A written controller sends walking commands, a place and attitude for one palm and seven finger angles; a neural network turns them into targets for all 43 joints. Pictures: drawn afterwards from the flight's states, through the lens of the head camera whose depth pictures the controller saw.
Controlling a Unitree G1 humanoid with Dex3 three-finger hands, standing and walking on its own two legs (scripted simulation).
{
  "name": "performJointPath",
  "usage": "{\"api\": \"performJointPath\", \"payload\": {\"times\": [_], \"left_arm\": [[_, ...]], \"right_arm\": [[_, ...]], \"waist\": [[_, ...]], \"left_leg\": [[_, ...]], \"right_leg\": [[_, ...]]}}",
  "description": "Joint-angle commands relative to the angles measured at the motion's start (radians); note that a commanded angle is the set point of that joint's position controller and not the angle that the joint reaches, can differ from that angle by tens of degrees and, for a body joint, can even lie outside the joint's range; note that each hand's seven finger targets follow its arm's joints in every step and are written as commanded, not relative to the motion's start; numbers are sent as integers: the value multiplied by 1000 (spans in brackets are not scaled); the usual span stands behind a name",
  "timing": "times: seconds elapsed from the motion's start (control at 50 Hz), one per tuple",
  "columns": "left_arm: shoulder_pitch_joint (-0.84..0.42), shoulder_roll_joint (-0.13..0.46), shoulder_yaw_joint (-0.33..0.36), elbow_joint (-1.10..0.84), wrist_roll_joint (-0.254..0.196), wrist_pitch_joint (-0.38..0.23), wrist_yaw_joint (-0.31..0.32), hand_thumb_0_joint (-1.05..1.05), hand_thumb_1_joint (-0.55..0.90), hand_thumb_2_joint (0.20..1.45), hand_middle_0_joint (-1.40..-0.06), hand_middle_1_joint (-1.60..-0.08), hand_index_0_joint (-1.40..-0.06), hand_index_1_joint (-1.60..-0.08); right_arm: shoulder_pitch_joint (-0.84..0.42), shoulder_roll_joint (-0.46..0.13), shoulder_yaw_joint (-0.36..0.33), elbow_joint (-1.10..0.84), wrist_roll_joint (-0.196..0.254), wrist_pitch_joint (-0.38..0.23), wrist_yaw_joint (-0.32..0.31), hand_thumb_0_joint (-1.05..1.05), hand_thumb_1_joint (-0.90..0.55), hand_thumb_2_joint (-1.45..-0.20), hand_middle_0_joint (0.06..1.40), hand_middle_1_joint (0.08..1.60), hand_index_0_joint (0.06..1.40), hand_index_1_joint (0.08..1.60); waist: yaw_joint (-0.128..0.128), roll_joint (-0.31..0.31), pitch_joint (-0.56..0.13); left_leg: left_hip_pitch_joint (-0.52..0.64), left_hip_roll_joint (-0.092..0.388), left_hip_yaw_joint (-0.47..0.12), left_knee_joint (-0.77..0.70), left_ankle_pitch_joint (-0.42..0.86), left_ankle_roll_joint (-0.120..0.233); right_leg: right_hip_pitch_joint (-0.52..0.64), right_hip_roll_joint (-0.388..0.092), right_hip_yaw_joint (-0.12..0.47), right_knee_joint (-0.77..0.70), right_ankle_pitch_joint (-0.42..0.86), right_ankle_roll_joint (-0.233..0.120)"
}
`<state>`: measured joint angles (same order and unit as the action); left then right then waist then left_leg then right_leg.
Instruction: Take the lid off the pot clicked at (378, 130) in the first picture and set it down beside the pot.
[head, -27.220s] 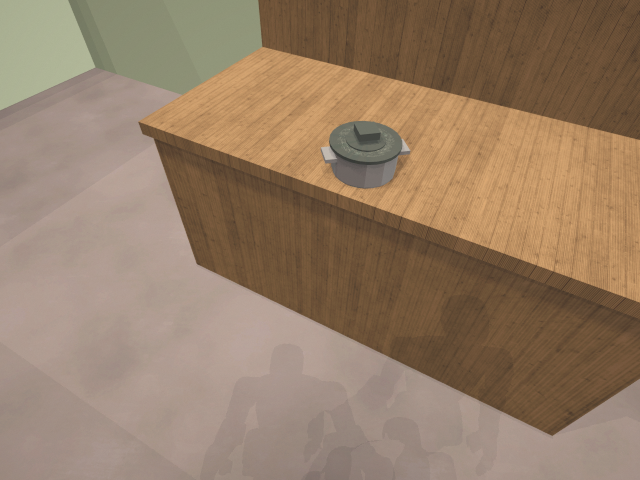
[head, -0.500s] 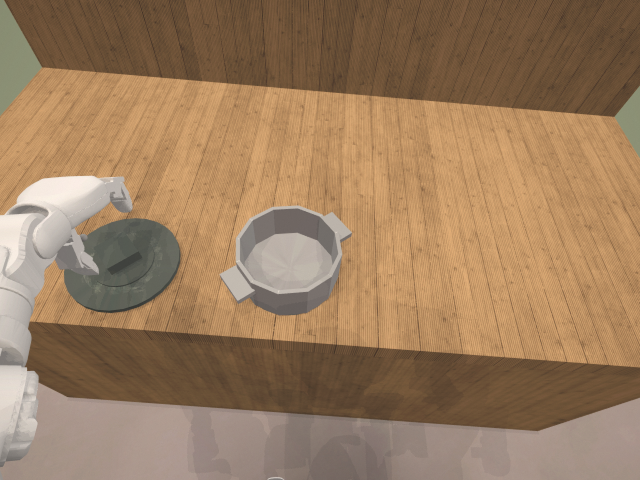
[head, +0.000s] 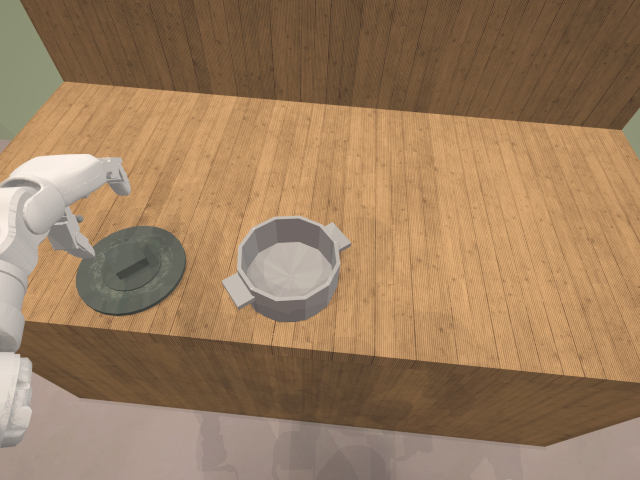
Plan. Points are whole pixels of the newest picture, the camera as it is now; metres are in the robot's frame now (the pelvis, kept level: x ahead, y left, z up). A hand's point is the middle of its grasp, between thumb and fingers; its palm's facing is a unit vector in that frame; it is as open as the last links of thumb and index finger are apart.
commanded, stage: raise the empty hand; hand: left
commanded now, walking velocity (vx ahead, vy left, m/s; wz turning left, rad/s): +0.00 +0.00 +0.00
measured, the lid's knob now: (126, 258) +0.44 +0.32 -0.06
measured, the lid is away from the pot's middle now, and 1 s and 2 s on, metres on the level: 0.26 0.26 0.26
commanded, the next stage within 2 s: draw the hand back to the body in 0.22 s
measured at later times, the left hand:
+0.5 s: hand (69, 215) +0.40 +0.32 +0.10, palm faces -0.38 -0.08 -0.92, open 11.0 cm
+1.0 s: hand (113, 222) +0.37 +0.25 +0.13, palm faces +0.26 -0.85 -0.46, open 11.0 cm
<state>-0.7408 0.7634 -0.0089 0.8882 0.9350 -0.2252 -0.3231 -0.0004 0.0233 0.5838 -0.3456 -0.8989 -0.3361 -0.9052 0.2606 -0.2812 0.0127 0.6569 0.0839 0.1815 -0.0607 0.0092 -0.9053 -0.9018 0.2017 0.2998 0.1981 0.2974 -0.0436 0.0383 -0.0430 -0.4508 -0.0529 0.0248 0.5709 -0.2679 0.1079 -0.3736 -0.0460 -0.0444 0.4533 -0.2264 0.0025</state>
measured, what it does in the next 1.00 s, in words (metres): stands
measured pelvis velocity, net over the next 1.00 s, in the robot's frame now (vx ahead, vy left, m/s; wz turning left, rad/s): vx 0.01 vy -0.03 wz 0.01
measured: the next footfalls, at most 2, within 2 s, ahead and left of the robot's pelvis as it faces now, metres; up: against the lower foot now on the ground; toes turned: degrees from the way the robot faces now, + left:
none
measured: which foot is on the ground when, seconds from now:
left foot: down 0.00-1.00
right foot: down 0.00-1.00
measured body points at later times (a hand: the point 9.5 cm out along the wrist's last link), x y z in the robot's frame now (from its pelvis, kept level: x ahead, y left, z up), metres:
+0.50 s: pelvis +0.00 -0.02 +0.00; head +0.06 -0.01 +0.45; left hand +0.41 +0.32 +0.15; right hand +0.10 -0.29 -0.12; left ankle +0.01 +0.04 -0.73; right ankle +0.00 -0.18 -0.73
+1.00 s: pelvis +0.01 -0.03 +0.01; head +0.03 -0.02 +0.46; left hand +0.35 +0.29 +0.15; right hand +0.15 -0.26 -0.09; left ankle +0.01 +0.04 -0.73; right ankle -0.01 -0.18 -0.73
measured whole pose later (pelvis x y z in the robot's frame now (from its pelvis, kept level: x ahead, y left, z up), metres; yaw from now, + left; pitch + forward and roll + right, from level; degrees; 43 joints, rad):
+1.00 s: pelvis +0.01 -0.03 +0.01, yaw +0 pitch +0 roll -2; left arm -0.34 0.50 0.25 0.47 0.10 -0.18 -0.02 0.00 0.02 0.58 -0.35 -0.90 -0.34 -0.90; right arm 0.21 -0.22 0.08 0.63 0.07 0.05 -0.09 0.01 -0.91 -0.90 0.20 0.30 0.20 0.30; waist 0.01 0.00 0.04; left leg -0.21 -0.04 0.01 0.45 -0.24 0.06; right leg -0.16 -0.03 -0.05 0.37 -0.22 0.02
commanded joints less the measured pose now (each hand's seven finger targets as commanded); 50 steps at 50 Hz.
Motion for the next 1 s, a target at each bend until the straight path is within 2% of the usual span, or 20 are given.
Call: {"api": "performJointPath", "payload": {"times": [0.0,0.06,0.14,0.18,0.24,0.26,0.34,0.36,0.44,0.5,0.56,0.68,0.74,0.78,0.8,0.84,0.86,0.9,0.96,0.98], "left_arm": [[-407,354,149,-228,-10,-24,29,0,18,585,-326,-902,-326,-902],[-398,452,226,-187,-35,-29,18,0,18,585,-326,-902,-326,-902],[-394,288,88,-165,-33,-11,-11,0,18,585,-326,-902,-326,-902],[-371,296,98,-189,-32,-21,-22,0,18,585,-326,-902,-326,-902],[-359,362,158,-194,-43,-33,-31,0,18,585,-326,-902,-326,-902],[-405,407,181,-228,-44,-39,-26,0,18,585,-326,-902,-326,-902],[-409,389,184,-295,-46,-53,-15,0,18,585,-326,-902,-326,-902],[-379,448,239,-304,-47,-61,-4,0,18,585,-326,-902,-326,-902],[-291,346,174,-233,-59,-44,-18,0,18,585,-326,-902,-326,-902],[-267,338,169,-356,-53,-36,-14,0,18,585,-326,-902,-326,-902],[-228,434,261,-352,-78,-35,-12,0,18,585,-326,-902,-326,-902],[-173,382,241,-488,-83,-27,-7,0,18,585,-326,-902,-326,-902],[-16,331,235,-412,-110,-10,-20,0,18,585,-326,-902,-326,-902],[-23,340,238,-445,-120,5,-27,0,18,585,-326,-902,-326,-902],[-96,-55,229,-584,-723,-21,120,0,18,585,-326,-902,-326,-902],[-25,-105,171,-643,-793,-4,242,0,18,585,-326,-902,-326,-902],[10,-17,277,-627,-858,0,284,0,18,585,-326,-902,-326,-902],[1,107,418,-590,-898,17,355,0,18,585,-326,-902,-326,-902],[-58,215,530,-690,-907,-3,416,0,84,609,-317,-857,-317,-857],[-65,118,466,-743,-908,-13,419,0,106,616,-314,-842,-314,-842]], "right_arm": [[33,-171,-58,-96,-10,-32,-18,0,-900,-900,200,300,200,300],[30,-187,-53,-92,-12,-28,-24,0,-900,-900,200,300,200,300],[13,-169,-56,-91,-3,-24,-13,0,-900,-900,200,300,200,300],[15,-172,-60,-95,-8,-22,-4,0,-900,-900,200,300,200,300],[12,-174,-57,-100,-8,-9,-8,0,-900,-900,200,300,200,300],[6,-186,-57,-95,-11,-7,-10,0,-900,-900,200,300,200,300],[2,-168,-60,-100,-12,-8,-15,0,-900,-900,200,300,200,300],[0,-179,-64,-100,-16,-11,-12,0,-900,-900,200,300,200,300],[-21,-165,-55,-105,-8,2,-3,0,-900,-900,200,300,200,300],[-37,-158,-61,-128,-10,3,9,0,-900,-900,200,300,200,300],[-38,-171,-58,-126,-12,4,5,0,-900,-900,200,300,200,300],[-77,-148,-56,-153,-14,0,10,0,-900,-900,200,300,200,300],[-87,-145,-50,-154,-7,4,20,0,-900,-900,200,300,200,300],[-101,-150,-49,-164,-8,5,26,0,-900,-900,200,300,200,300],[-3,-78,-32,-228,11,-53,-4,0,-900,-900,200,300,200,300],[-76,-97,-13,-209,4,-120,-28,0,-900,-900,200,300,200,300],[-89,-120,-12,-194,-3,-142,-39,0,-900,-900,200,300,200,300],[-62,-141,-6,-144,-18,-167,-53,0,-900,-900,200,300,200,300],[-63,-141,-3,-104,-34,-201,-60,0,-900,-900,200,300,200,300],[-77,-118,3,-121,-36,-222,-57,0,-900,-900,200,300,200,300]], "waist": [[-2,117,-382],[-1,42,-376],[-14,84,-288],[-9,96,-315],[-1,52,-342],[-4,75,-352],[-3,131,-398],[6,119,-395],[5,68,-317],[10,138,-361],[13,72,-337],[19,146,-365],[25,48,-267],[26,47,-264],[-24,36,-201],[-3,54,-150],[9,-11,-158],[29,-39,-172],[38,70,-180],[35,183,-194]], "left_leg": [[413,65,-129,-62,453,-71],[335,55,-98,-69,410,-43],[338,67,-103,-83,406,-54],[361,65,-102,-70,470,-57],[335,55,-96,-68,415,-40],[343,55,-93,-66,425,-41],[410,61,-108,-66,496,-47],[403,61,-109,-57,522,-50],[321,55,-93,-74,412,-37],[382,58,-108,-73,489,-49],[349,56,-100,-75,441,-34],[403,57,-115,-92,496,-45],[330,57,-102,-93,408,-34],[312,50,-94,-106,378,-33],[479,127,-138,-150,199,-69],[523,172,-212,-232,31,-86],[496,174,-208,-251,-31,-81],[414,141,-148,-227,72,-72],[408,127,-107,-212,197,-89],[435,120,-106,-225,236,-104]], "right_leg": [[-13,62,-25,-42,141,-58],[73,50,-13,-45,215,-56],[-3,56,-34,-56,148,-52],[7,61,-31,-53,171,-52],[45,58,-30,-45,187,-53],[47,52,-21,-48,203,-55],[41,58,-36,-50,197,-53],[57,55,-29,-47,219,-56],[52,53,-34,-48,193,-52],[60,55,-35,-53,189,-55],[95,50,-28,-57,213,-54],[107,52,-37,-66,195,-52],[105,49,-40,-71,189,-50],[128,47,-34,-71,195,-49],[70,27,-47,-74,97,-68],[41,22,-22,-94,-3,-63],[81,17,-10,-100,3,-60],[185,16,-3,-121,77,-60],[255,5,-1,-124,144,-58],[255,10,-6,-121,151,-59]]}}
